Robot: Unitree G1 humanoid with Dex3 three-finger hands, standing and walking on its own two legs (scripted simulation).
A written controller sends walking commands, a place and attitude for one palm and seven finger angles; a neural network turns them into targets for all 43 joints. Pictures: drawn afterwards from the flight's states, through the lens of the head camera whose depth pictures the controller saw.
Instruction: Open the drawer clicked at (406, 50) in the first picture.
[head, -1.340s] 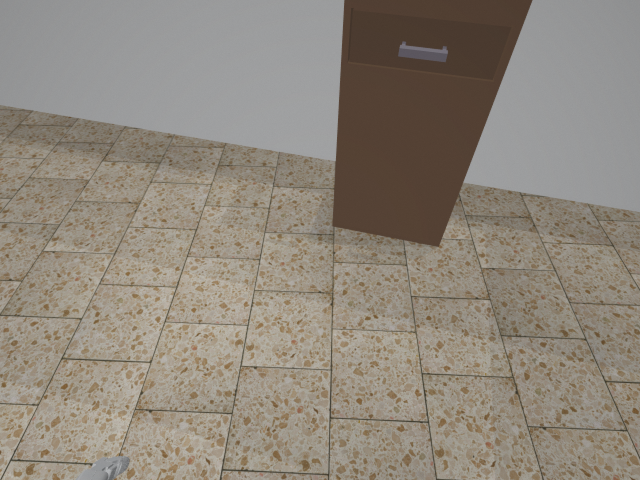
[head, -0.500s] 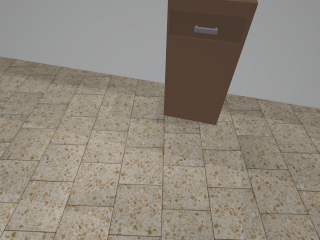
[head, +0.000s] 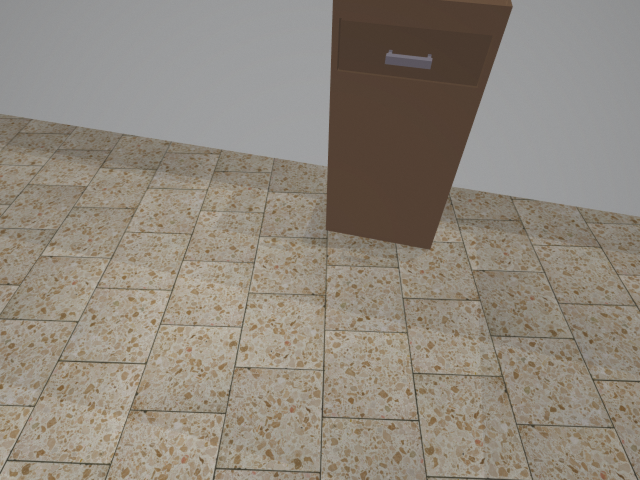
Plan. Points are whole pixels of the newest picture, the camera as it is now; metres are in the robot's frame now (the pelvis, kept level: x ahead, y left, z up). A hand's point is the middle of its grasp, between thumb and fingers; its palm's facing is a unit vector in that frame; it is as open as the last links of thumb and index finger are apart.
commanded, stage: look at it before walking up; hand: left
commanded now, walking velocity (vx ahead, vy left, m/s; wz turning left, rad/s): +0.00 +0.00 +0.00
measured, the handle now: (409, 58) +1.17 -0.19 +0.02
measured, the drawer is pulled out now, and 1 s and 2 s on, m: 0.00 0.00 0.00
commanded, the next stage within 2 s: walk to a spot facing it in 0.10 s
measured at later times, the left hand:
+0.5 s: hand out of the picture +0.06 +0.21 -0.17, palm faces -0.12 -0.95 -0.28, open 7.4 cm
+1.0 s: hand out of the picture +0.11 +0.18 -0.17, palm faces -0.24 -0.95 -0.20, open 7.4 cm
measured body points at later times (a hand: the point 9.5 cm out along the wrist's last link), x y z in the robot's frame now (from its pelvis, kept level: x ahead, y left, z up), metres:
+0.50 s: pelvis -0.01 -0.01 -0.01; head +0.00 -0.02 +0.43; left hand +0.07 +0.26 -0.15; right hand +0.04 -0.28 -0.16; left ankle +0.00 +0.13 -0.75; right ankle +0.00 -0.11 -0.74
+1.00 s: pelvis +0.12 -0.02 -0.01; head +0.15 -0.02 +0.44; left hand +0.13 +0.23 -0.16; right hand +0.17 -0.28 -0.14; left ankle +0.25 +0.08 -0.72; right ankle -0.01 -0.11 -0.75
